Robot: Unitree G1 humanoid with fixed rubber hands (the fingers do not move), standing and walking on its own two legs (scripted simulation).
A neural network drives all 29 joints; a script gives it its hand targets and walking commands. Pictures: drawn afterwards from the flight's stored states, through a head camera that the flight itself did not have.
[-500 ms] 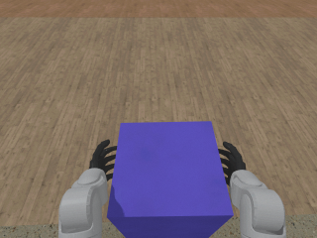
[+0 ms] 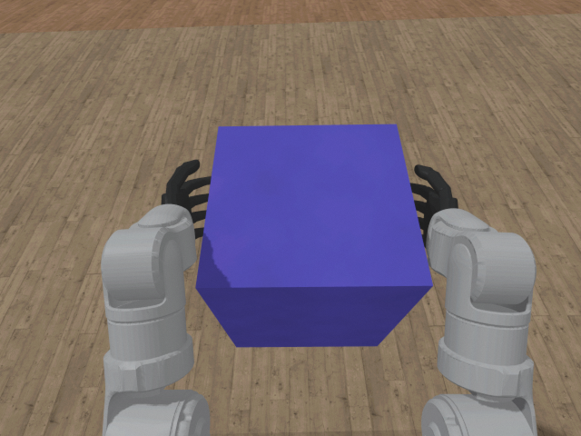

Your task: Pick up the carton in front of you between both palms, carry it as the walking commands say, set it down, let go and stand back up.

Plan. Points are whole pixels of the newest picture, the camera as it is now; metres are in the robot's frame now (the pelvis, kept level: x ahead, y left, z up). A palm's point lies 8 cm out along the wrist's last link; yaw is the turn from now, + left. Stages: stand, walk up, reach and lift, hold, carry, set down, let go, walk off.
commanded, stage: carry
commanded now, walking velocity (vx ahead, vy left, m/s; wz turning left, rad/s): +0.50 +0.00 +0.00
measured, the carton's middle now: (306, 249) +0.35 +0.00 +0.11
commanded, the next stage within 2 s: none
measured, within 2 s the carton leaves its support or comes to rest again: neither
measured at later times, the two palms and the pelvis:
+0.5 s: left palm (228, 90) +0.73 +0.15 +0.15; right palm (381, 91) +0.71 -0.15 +0.15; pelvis +0.33 +0.01 +0.02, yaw -2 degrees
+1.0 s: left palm (244, 13) +1.01 +0.14 +0.21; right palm (366, 8) +1.03 -0.16 +0.21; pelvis +0.65 -0.04 +0.07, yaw +0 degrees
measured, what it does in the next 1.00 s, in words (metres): climbs: left foot, then right foot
